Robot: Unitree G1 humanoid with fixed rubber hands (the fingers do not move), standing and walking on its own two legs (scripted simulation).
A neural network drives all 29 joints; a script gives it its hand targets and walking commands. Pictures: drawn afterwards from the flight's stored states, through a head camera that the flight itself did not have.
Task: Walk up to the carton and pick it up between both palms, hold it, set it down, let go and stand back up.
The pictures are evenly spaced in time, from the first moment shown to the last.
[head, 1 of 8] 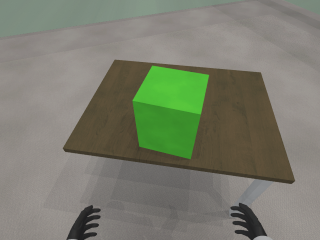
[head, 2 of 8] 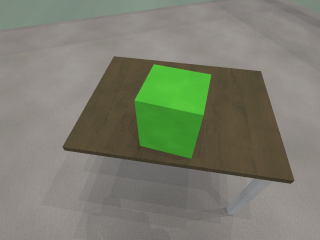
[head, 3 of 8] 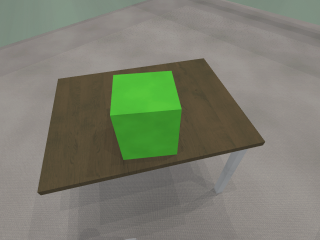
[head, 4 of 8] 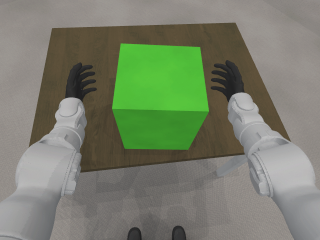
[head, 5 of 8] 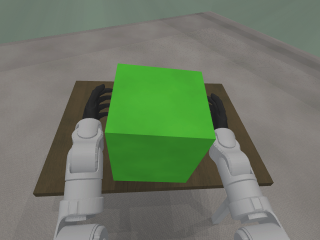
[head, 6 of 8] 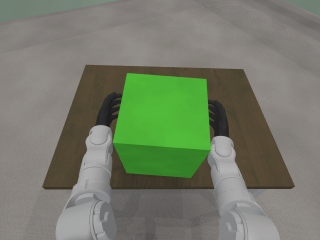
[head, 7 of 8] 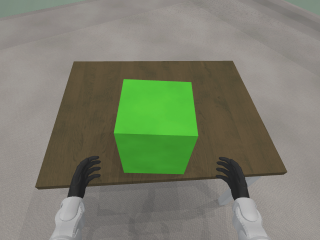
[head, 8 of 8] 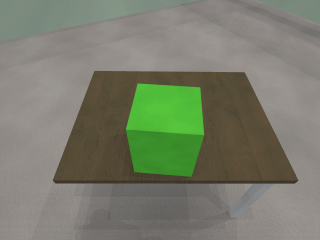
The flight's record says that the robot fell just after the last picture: no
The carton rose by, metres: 0.19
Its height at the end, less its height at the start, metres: +0.00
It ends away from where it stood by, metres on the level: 0.03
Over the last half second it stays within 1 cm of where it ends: yes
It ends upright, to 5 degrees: yes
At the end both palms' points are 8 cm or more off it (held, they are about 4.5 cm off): yes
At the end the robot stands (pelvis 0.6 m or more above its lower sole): yes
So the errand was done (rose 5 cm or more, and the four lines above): yes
